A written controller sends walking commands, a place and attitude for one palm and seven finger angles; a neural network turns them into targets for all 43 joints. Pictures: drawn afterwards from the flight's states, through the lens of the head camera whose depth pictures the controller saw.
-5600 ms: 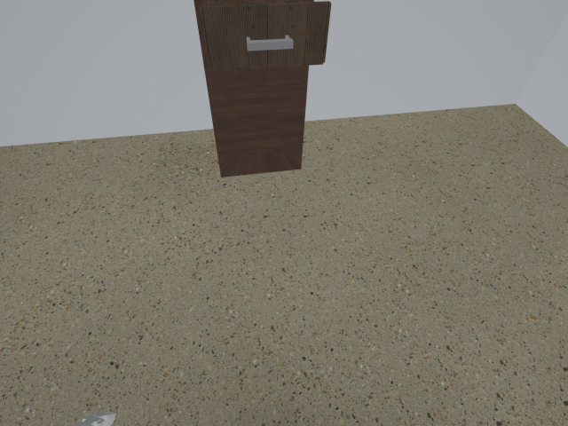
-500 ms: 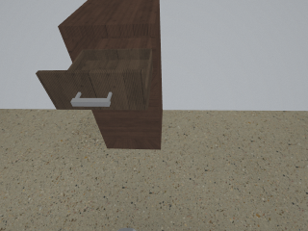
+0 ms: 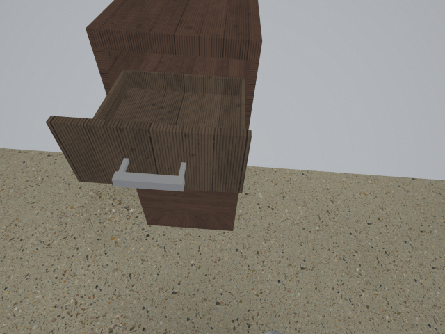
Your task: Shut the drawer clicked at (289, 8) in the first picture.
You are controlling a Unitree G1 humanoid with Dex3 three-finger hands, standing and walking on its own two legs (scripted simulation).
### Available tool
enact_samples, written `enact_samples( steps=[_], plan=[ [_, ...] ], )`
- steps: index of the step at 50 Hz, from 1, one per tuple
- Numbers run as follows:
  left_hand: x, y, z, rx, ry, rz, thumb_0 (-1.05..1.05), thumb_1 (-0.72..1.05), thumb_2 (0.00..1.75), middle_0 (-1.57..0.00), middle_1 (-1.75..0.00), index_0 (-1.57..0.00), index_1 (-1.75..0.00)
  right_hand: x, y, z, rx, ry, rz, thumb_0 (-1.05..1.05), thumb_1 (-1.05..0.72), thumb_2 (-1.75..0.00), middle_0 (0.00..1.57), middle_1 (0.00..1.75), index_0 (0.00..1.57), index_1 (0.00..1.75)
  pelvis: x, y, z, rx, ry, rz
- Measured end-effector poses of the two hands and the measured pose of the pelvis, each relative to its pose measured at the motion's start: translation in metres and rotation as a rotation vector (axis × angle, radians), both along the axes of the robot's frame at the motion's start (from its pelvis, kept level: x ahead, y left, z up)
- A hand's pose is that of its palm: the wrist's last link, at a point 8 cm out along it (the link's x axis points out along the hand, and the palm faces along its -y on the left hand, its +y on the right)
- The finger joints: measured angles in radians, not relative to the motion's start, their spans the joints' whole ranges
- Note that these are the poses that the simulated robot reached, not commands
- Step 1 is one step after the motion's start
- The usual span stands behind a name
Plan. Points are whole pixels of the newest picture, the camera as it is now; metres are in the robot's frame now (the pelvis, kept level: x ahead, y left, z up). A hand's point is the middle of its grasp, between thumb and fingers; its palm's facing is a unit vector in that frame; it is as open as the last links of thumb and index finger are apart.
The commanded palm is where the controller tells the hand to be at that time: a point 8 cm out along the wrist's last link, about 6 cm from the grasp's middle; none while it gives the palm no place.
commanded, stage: take the last steps up to it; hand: left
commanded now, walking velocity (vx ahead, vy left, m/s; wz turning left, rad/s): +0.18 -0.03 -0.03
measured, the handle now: (151, 173) +0.40 +0.18 +0.05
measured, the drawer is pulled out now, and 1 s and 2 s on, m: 0.30 0.30 0.30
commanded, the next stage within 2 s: come to a stop and stand still in 0.12 s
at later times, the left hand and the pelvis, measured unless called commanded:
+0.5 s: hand (158, 322) +0.18 +0.14 -0.16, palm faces +0.05 -0.97 -0.24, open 7.2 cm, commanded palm none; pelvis +0.09 -0.03 +0.00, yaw +1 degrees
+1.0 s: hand out of the picture +0.01 +0.19 -0.17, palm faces +0.05 -0.97 -0.24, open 7.4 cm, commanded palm none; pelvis +0.03 +0.01 +0.00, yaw -1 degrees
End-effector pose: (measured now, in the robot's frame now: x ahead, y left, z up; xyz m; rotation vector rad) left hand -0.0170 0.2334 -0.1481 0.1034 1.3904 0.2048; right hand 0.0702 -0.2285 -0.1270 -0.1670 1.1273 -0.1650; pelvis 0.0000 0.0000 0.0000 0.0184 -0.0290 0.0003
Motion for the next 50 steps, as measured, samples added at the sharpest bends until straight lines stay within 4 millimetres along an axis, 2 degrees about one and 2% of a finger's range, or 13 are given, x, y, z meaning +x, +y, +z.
enact_samples(
  steps=[4,9,14,17,19,23,28,33,36,39,42,46,50],
  plan=[
    [0.076,0.009,0.013,0.028,-0.15,-0.041,0.01,0.91,0.9,-0.19,-0.3,-0.19,-0.3,-0.012,0.003,-0.005,0.019,0.074,-0.022,-0.01,-0.94,-0.89,0.2,0.3,0.2,0.3,0.02,0.003,0.004,0.01,0.001,-0.002],
    [0.145,-0.001,0.025,0.037,-0.238,-0.095,0.0,0.91,0.9,-0.19,-0.3,-0.19,-0.3,-0.034,0.009,-0.017,0.069,0.2,-0.061,0.0,-0.92,-0.89,0.2,0.3,0.2,0.3,0.046,-0.003,0.003,0.017,0.0,0.0],
    [0.188,-0.027,0.022,0.041,-0.246,-0.15,0.0,0.91,0.9,-0.19,-0.3,-0.19,-0.3,-0.051,0.006,-0.032,0.123,0.327,-0.114,0.0,-0.91,-0.89,0.2,0.3,0.2,0.3,0.075,-0.021,-0.005,0.024,0.001,-0.011],
    [0.196,-0.045,0.016,0.035,-0.228,-0.157,0.0,0.91,0.9,-0.19,-0.3,-0.19,-0.3,-0.051,0.0,-0.039,0.135,0.387,-0.13,0.01,-0.91,-0.89,0.2,0.3,0.2,0.3,0.088,-0.03,-0.009,0.0,0.0,-0.004],
    [0.194,-0.053,0.015,0.025,-0.21,-0.14,0.0,0.91,0.9,-0.2,-0.3,-0.2,-0.3,-0.044,-0.005,-0.037,0.129,0.405,-0.131,0.01,-0.91,-0.89,0.2,0.3,0.2,0.3,0.092,-0.033,-0.007,-0.007,0.003,0.009],
    [0.19,-0.048,0.017,0.05,-0.201,-0.09,-0.02,0.94,0.9,-0.2,-0.3,-0.2,-0.3,-0.022,-0.014,-0.032,0.1,0.393,-0.104,0.01,-0.91,-0.89,0.2,0.3,0.2,0.3,0.089,-0.035,-0.003,0.001,0.007,0.021],
    [0.168,-0.029,0.015,0.061,-0.161,-0.066,-0.01,0.93,0.9,-0.2,-0.3,-0.2,-0.3,0.013,-0.021,-0.028,0.054,0.298,-0.064,0.01,-0.91,-0.89,0.2,0.3,0.2,0.3,0.077,-0.025,-0.002,0.002,0.009,0.021],
    [0.137,-0.001,0.0,0.048,-0.123,-0.045,0.0,0.92,0.9,-0.2,-0.3,-0.2,-0.3,0.035,-0.013,-0.022,0.004,0.17,-0.038,0.01,-0.91,-0.89,0.2,0.3,0.2,0.3,0.062,-0.004,-0.01,-0.014,0.005,0.015],
    [0.118,0.014,-0.006,0.034,-0.097,-0.023,0.0,0.91,0.9,-0.2,-0.3,-0.2,-0.3,0.033,-0.001,-0.015,-0.012,0.135,-0.023,0.0,-0.91,-0.89,0.2,0.3,0.2,0.3,0.054,0.006,-0.01,-0.009,-0.007,0.01],
    [0.099,0.022,-0.001,0.03,-0.069,-0.008,0.0,0.91,0.9,-0.2,-0.3,-0.2,-0.3,0.028,0.012,-0.007,-0.006,0.135,-0.005,0.0,-0.91,-0.89,0.2,0.3,0.2,0.3,0.049,0.011,-0.003,-0.013,0.001,0.013],
    [0.078,0.025,0.003,0.031,-0.041,0.005,0.0,0.91,0.9,-0.2,-0.3,-0.2,-0.3,0.025,0.016,-0.005,-0.008,0.146,0.005,0.01,-0.93,-0.89,0.2,0.3,0.2,0.3,0.045,0.015,0.001,-0.011,0.016,0.013],
    [0.047,0.02,0.006,0.035,0.027,-0.004,0.0,0.91,0.9,-0.2,-0.3,-0.19,-0.3,0.022,0.017,-0.009,0.013,0.137,0.003,0.01,-0.93,-0.89,0.2,0.3,0.2,0.3,0.038,0.014,0.002,0.005,0.031,-0.001],
    [0.024,0.007,0.007,0.043,0.077,-0.021,0.0,0.91,0.9,-0.2,-0.3,-0.19,-0.3,0.012,0.015,-0.02,0.053,0.133,-0.02,0.01,-0.92,-0.89,0.2,0.3,0.2,0.3,0.03,0.008,-0.002,0.019,0.032,-0.014]
  ],
)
